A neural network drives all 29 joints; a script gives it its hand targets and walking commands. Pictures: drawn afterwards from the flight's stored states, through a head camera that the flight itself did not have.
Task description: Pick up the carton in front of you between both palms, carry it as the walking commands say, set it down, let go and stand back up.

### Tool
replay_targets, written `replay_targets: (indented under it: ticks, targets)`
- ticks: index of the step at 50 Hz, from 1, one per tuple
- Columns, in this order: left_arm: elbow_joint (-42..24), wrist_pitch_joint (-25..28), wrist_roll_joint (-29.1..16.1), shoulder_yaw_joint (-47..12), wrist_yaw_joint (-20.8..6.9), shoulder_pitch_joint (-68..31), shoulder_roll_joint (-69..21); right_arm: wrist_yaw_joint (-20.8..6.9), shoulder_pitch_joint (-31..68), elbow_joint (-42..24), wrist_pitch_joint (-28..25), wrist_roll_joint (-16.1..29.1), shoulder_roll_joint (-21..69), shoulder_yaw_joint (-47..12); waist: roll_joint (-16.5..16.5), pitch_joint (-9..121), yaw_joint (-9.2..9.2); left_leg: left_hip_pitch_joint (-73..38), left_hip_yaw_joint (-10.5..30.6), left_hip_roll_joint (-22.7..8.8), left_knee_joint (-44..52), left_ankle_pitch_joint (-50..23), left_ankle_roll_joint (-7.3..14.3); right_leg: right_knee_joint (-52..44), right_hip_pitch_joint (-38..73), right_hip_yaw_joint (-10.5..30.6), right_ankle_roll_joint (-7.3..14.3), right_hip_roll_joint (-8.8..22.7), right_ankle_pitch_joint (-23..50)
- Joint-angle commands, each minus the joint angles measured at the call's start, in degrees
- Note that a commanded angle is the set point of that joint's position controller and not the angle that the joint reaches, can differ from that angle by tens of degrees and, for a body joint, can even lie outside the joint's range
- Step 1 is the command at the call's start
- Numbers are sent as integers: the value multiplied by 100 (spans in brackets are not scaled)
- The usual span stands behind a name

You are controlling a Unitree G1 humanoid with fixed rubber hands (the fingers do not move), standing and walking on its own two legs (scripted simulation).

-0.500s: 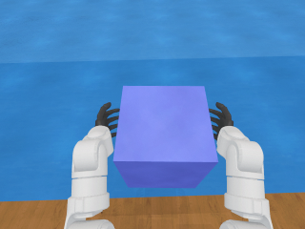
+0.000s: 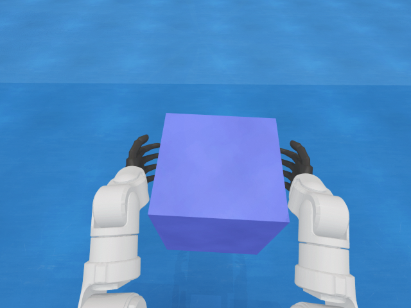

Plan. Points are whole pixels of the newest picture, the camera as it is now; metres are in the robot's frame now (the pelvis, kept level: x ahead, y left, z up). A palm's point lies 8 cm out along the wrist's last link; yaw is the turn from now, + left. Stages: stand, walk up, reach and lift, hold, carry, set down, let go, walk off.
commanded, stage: carry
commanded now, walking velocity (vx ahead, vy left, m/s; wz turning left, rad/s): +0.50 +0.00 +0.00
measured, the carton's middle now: (215, 190) +0.34 +0.01 +0.03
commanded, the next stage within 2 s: none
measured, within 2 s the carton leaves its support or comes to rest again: neither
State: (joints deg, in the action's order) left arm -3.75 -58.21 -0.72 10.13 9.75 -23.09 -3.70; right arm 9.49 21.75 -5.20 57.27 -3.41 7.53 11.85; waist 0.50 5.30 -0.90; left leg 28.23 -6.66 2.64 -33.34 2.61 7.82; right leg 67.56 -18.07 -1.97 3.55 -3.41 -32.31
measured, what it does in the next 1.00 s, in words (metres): walks ahead: right foot, then left foot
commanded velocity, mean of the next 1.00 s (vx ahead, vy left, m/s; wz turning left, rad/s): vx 0.50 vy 0.00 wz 0.00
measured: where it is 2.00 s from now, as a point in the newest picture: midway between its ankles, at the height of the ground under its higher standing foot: (221, 156)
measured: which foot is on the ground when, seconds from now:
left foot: down 0.00-0.46, up 0.48-0.96, down 0.98-1.00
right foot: up 0.00-0.42, down 0.44-0.98, up 1.00-1.00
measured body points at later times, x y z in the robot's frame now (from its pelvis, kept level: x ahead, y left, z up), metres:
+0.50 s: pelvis +0.29 -0.04 -0.02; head +0.30 -0.05 +0.43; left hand +0.63 +0.11 +0.08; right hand +0.63 -0.19 +0.08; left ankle +0.11 +0.06 -0.67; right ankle +0.39 -0.10 -0.74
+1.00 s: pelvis +0.59 -0.03 -0.01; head +0.58 -0.03 +0.44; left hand +0.90 +0.12 +0.09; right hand +0.90 -0.18 +0.09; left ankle +0.68 +0.06 -0.74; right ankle +0.40 -0.10 -0.73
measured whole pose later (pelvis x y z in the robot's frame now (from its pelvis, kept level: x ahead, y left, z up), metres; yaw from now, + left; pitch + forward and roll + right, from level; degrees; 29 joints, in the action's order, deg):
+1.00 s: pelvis +0.59 -0.03 -0.01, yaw -1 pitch +5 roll +2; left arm -13.1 -61.2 1.4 10.5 8.9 -16.6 -7.6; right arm 8.7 17.1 -12.5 60.9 -1.5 8.2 11.0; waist 2.2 7.0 -0.9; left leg 27.3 -10.5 0.0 -26.5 4.7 3.8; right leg 27.8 -1.9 -4.5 2.7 -0.4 -27.6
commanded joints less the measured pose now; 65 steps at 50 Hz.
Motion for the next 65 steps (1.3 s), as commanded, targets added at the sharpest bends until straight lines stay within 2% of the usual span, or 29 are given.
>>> replay_targets:
  ticks: [1, 2, 4, 6, 9, 16, 18, 19, 20, 21, 22, 23, 26, 29, 33, 37, 42, 44, 46, 47, 48, 49, 50, 51, 52, 54, 58, 61, 65]
  targets:
    - [-558, 91, -889, -3178, -123, -2963, -4752, -196, 3362, -858, -37, 1500, 4321, -3600, -79, 1949, 364, -2970, 2933, -1934, 1117, -584, 641, 450, -2499, 358, -87, 535, 657]
    - [-462, 141, -763, -3153, -133, -2933, -4767, -264, 3475, -849, -84, 1576, 4385, -3678, -36, 1767, 288, -2540, 2711, -1743, 1321, -493, 365, 126, -2178, 218, -99, 514, 946]
    - [-504, 255, -535, -3180, -131, -2869, -4815, -371, 3636, -836, -166, 1714, 4546, -3894, -488, 1903, 260, -2594, 2498, -1788, 1326, -421, 481, -7, -2280, 190, -142, 537, 1264]
    - [-567, 322, -421, -3212, -122, -2788, -4777, -426, 3607, -747, -225, 1788, 4531, -3957, -594, 1859, 260, -2869, 2096, -1650, 1190, -1213, 574, -382, -2558, 153, -211, 656, 1640]
    - [-625, 349, -395, -3310, -123, -2635, -4645, -422, 3211, -561, -245, 1677, 4372, -3878, -573, 1722, 427, -3258, 1747, -1532, 1066, -2261, 405, -1182, -2820, 7, -226, 658, 2299]
    - [-802, 167, -505, -3287, -88, -2568, -4168, -254, 2716, -432, -94, 1396, 3929, -3593, -735, 1207, 686, -3469, 990, -1012, 899, -3043, 180, -3583, -1942, -624, -32, 235, 3613]
    - [-645, 75, -454, -3140, -78, -2413, -3989, -193, 2687, -376, -17, 1310, 3786, -3552, -907, 1329, 411, -3225, 747, -977, 273, -3582, -12, -4066, -905, -782, 121, 42, 3706]
    - [-502, 29, -404, -3035, -76, -2226, -3887, -161, 2679, -335, 34, 1277, 3731, -3534, -790, 1577, 84, -2854, 494, -854, -507, -3527, -241, -4415, 128, -867, 171, -24, 3899]
    - [-408, -14, -347, -2938, -78, -2146, -3825, -128, 2693, -313, 79, 1242, 3661, -3492, -341, 2001, -214, -2011, 299, -678, -1674, -2290, -445, -4297, 1520, -459, 212, 435, 4338]
    - [-304, -38, -300, -2845, -70, -2053, -3709, -104, 2792, -326, 133, 1239, 3657, -3480, 912, 2513, -279, -347, 348, -208, -3058, 766, -651, -3628, 3141, 1405, 707, 1829, 6295]
    - [-260, -51, -337, -2852, -44, -2083, -3728, -93, 2789, -310, 164, 1238, 3730, -3492, 1718, 2835, -252, 989, 615, 248, -4350, 3037, -717, -3882, 3875, 3048, 1334, 2640, 6158]
    - [-419, -41, -474, -2941, -59, -2178, -3953, -84, 2775, -356, 159, 1243, 3843, -3449, 1335, 2948, -185, 1421, 897, -3, -4800, 2954, -602, -4095, 3816, 3170, 1411, 2522, 4449]
    - [-809, 107, -953, -3411, -260, -2912, -4798, -108, 3054, -512, 23, 1186, 4396, -3347, 109, 2124, -85, 1352, 881, -501, -3918, 2004, -608, -4719, 2152, 2314, 922, 2038, 2741]
    - [-840, 242, -1100, -3629, -421, -3227, -4945, -157, 2990, -354, -93, 979, 4540, -3405, 378, 1955, 53, 997, 619, -604, -3300, 1563, -638, -5088, 1569, 1711, 794, 1803, 2460]
    - [-980, 322, -1155, -3704, -488, -3176, -4844, -185, 3079, -611, -193, 1040, 4482, -3692, 557, 1815, 9, 1343, 499, -717, -2334, 988, -764, -5275, 2061, 1187, 814, 1773, 3554]
    - [-1008, 238, -1030, -3570, -382, -2835, -4439, -141, 2979, -781, -116, 1141, 4155, -3740, 490, 1629, -114, 1427, 229, -617, -1297, 442, -800, -5104, 2624, 658, 627, 1527, 4766]
    - [-958, -67, -812, -3362, -237, -2110, -4058, -106, 2317, -730, 214, 1136, 3843, -3590, 645, 1314, -208, 1266, -84, -447, -113, 131, -739, -4882, 3127, 437, 529, 1449, 5700]
    - [-1103, -194, -829, -3398, -244, -1964, -4106, -140, 2160, -841, 348, 1165, 3856, -3588, 676, 1175, -207, 885, -289, -297, 480, -28, -704, -4724, 3138, 258, 452, 1407, 6278]
    - [-1292, -311, -883, -3491, -274, -1872, -4226, -182, 1944, -929, 464, 1186, 3904, -3580, 697, 1452, -29, -558, -650, -1, 1104, -135, -590, -3879, 2730, -132, 229, 1245, 7086]
    - [-1384, -369, -909, -3557, -292, -1828, -4246, -211, 1795, -1000, 508, 1188, 3931, -3583, 572, 1806, 139, -1964, -503, -193, 1278, -226, -464, -2964, 1970, -378, 11, 1156, 6516]
    - [-1548, -427, -959, -3648, -318, -1794, -4292, -241, 1596, -1081, 543, 1188, 3904, -3588, -222, 2368, 230, -3855, 894, -1266, 886, -697, -81, -1713, 311, -416, -262, 924, 4683]
    - [-1736, -495, -1044, -3811, -368, -1744, -4403, -251, 1426, -1133, 559, 1173, 3929, -3597, -1660, 2660, 157, -5015, 3168, -2615, 1014, -1645, 642, -262, -1408, -300, -373, 195, 1066]
    - [-1867, -542, -1087, -3966, -415, -1692, -4495, -286, 1248, -1206, 583, 1168, 4112, -3631, -1516, 2525, 257, -5099, 3470, -2618, 1345, -1470, 873, 446, -2284, 38, -273, 72, 351]
    - [-2084, -519, -1181, -3991, -490, -1594, -4789, -358, 1286, -1555, 573, 1274, 4390, -3834, -1051, 2413, 211, -4839, 3168, -2547, 1350, -1342, 757, 542, -2394, 260, -167, 400, 457]
    - [-2018, -518, -1202, -4005, -561, -1383, -4996, -447, 1202, -1778, 581, 1343, 4629, -4033, -546, 2139, 219, -4347, 2684, -2364, 1486, -1335, 505, 362, -2388, 311, -235, 627, 687]
    - [-2239, -483, -1197, -4162, -688, -1013, -5368, -645, 1157, -2175, 557, 1577, 5118, -4349, -229, 1806, 215, -3603, 1882, -2133, 1922, -845, 160, -650, -1948, 237, -291, 896, 1238]
    - [-2806, -461, -1099, -4342, -785, -79, -5602, -891, 373, -2748, 604, 1798, 5238, -4608, -695, 1590, 187, -3203, 1162, -1922, 2323, -656, 113, -2041, -1504, -202, -412, 810, 1699]
    - [-3124, -583, -1052, -4383, -790, 426, -5423, -947, -111, -3101, 731, 1817, 4972, -4659, -895, 1208, 177, -3103, 591, -1639, 2313, -1002, -47, -3100, -1328, -549, -461, 697, 2337]
    - [-3426, -853, -1088, -4459, -742, 278, -4719, -893, -324, -3159, 957, 1688, 4172, -4484, -1100, 611, 241, -2956, 308, -1563, 2254, -954, -190, -3746, -1103, -961, -409, 579, 2811]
